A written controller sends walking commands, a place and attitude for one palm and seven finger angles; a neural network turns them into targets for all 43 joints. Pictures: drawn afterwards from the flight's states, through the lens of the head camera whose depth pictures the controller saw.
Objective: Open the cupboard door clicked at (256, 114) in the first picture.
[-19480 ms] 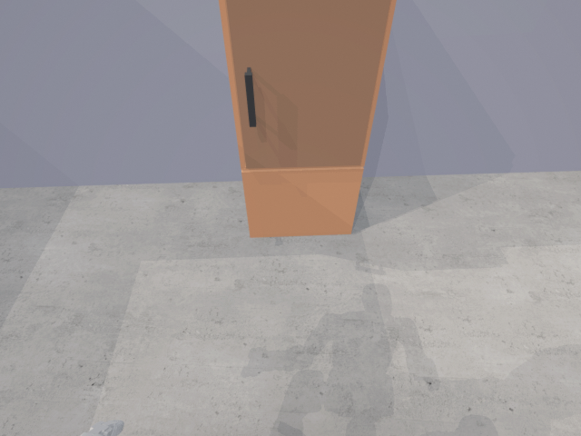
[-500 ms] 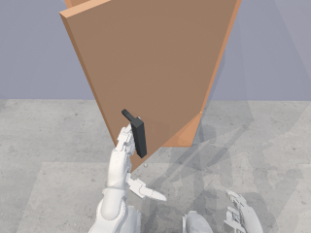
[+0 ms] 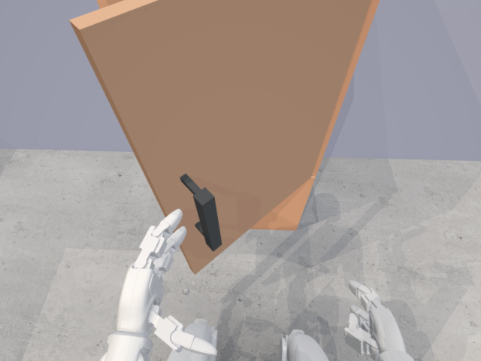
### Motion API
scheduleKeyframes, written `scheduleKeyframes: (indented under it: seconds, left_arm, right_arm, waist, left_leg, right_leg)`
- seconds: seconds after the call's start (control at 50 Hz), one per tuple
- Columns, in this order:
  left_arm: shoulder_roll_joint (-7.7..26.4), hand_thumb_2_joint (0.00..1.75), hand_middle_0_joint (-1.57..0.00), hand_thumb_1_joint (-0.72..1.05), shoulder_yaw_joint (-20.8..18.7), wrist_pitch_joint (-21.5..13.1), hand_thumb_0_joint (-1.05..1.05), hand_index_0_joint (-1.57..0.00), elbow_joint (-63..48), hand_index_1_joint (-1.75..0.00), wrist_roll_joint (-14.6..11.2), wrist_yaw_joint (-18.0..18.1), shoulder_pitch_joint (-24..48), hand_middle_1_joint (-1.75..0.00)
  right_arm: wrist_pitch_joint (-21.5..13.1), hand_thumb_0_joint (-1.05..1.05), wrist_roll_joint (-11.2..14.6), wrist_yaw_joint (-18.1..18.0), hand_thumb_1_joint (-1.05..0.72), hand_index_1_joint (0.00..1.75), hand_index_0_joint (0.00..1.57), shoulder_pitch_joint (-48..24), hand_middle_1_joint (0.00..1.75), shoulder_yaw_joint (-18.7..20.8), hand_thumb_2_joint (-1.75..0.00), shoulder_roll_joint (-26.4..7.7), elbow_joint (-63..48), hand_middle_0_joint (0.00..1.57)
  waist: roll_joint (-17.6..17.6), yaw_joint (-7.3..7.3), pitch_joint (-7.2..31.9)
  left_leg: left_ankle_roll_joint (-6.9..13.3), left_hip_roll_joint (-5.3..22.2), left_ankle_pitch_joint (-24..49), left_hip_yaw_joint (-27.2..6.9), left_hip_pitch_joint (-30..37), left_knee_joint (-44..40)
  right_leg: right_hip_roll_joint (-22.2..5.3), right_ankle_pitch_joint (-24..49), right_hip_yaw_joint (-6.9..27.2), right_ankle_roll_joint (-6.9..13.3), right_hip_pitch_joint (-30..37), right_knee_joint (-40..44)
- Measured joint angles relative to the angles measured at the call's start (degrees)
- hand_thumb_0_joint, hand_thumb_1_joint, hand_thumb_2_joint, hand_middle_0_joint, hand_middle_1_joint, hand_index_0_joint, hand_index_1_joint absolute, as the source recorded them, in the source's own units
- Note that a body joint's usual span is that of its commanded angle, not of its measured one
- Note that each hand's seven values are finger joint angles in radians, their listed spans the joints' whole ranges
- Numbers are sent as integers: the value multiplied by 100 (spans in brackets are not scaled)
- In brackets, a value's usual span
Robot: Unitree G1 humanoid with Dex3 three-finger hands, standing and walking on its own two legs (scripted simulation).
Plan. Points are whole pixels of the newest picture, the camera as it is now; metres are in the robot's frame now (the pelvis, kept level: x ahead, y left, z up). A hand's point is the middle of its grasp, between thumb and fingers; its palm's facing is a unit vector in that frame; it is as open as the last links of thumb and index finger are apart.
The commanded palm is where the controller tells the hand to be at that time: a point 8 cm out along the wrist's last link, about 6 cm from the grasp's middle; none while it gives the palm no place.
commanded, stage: slide the hand sideways off the handle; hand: left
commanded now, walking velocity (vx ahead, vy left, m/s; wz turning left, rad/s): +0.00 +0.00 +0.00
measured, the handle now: (202, 215) +0.33 +0.09 +0.05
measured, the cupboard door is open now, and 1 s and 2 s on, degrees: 44 44 44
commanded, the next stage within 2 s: draw the hand back to the body in 0.28 s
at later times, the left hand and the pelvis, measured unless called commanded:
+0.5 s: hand (149, 309) +0.19 +0.14 +0.05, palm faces -0.05 -1.00 -0.02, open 16.3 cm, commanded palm +0.16 +0.20 +0.07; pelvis -0.02 +0.00 -0.02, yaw +0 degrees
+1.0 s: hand (58, 287) +0.19 +0.21 +0.15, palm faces +0.12 -0.96 -0.27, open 15.6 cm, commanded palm +0.16 +0.26 +0.17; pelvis +0.01 +0.02 +0.05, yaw +0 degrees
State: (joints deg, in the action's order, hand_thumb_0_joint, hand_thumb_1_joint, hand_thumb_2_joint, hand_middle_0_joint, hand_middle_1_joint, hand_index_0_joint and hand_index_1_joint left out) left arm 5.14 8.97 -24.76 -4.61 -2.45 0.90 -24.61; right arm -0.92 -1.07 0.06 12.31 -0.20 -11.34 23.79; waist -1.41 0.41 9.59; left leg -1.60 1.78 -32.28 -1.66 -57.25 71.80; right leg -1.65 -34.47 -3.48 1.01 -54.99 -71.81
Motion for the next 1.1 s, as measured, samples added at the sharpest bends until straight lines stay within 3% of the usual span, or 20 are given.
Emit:
scheduleKeyframes:
  seconds: [0.24,0.38,0.5,0.68,0.78,0.9,0.94,1.0,1.1]
  left_arm:
    - [266,30,-16,-50,-782,-310,-1,-17,-268,-31,-620,-695,-645,-30]
    - [345,30,-16,-50,-788,-235,-1,-15,-434,-30,-868,-1092,-598,-30]
    - [464,30,-16,-50,-785,234,-1,-15,-782,-30,-795,-931,-432,-30]
    - [572,30,-16,-50,-1093,865,-1,-15,-1317,-30,-924,-729,-808,-30]
    - [680,30,-16,-50,-1139,1022,-1,-15,-1228,-30,-969,-846,-898,-30]
    - [887,32,-16,-47,-1393,979,-1,-15,-1534,-30,-1146,-947,-994,-30]
    - [1080,33,-16,-43,-1450,1254,-1,-15,-1721,-30,-761,-597,-1021,-30]
    - [1212,36,-16,-36,-1494,1782,-1,-16,-1940,-30,-358,-32,-1182,-30]
    - [1205,42,-17,-22,-1435,2320,-1,-16,-2048,-30,-61,444,-1336,-30]
  right_arm:
    - [-142,1,52,-163,-90,30,20,-28,29,140,-90,-101,110,20]
    - [-242,1,92,-261,-90,30,20,-74,29,138,-90,-137,113,20]
    - [-183,1,144,-311,-90,30,20,5,29,97,-90,-51,32,20]
    - [-84,2,283,-370,-90,30,20,381,29,-94,-90,3,-63,20]
    - [-195,2,286,-412,-90,30,20,467,30,-140,-90,-101,-110,20]
    - [-351,2,324,-431,-90,30,20,474,29,-91,-90,-162,-53,20]
    - [-288,1,311,-511,-90,30,20,486,29,-81,-90,-127,-15,20]
    - [-170,2,299,-599,-90,30,20,462,29,-109,-90,-94,-11,20]
    - [-131,1,262,-656,-90,30,20,428,29,-183,-90,-100,13,20]
  waist:
    - [-27,57,56]
    - [-94,65,58]
    - [-105,65,18]
    - [-235,-27,41]
    - [-190,-66,-17]
    - [-156,-32,-70]
    - [-112,58,-41]
    - [-148,71,-42]
    - [-259,127,-146]
  left_leg:
    - [-80,27,-75,-141,-234,252]
    - [-55,26,-108,-186,-456,502]
    - [-22,41,-81,-151,-363,490]
    - [73,13,223,-100,652,-424]
    - [105,-4,323,-88,1036,-748]
    - [126,11,342,-83,1428,-987]
    - [131,19,370,-16,1636,-1161]
    - [152,1,472,47,2007,-1517]
    - [213,-49,649,140,2575,-2061]
  right_leg:
    - [33,-101,-126,70,-182,-226]
    - [36,-113,-158,55,-363,-414]
    - [52,-47,-121,19,-270,-365]
    - [45,318,-102,-79,782,643]
    - [35,442,-101,-112,1186,1008]
    - [58,511,-104,-134,1607,1322]
    - [63,551,-42,-148,1777,1475]
    - [49,664,10,-180,2125,1818]
    - [6,856,82,-228,2664,2350]
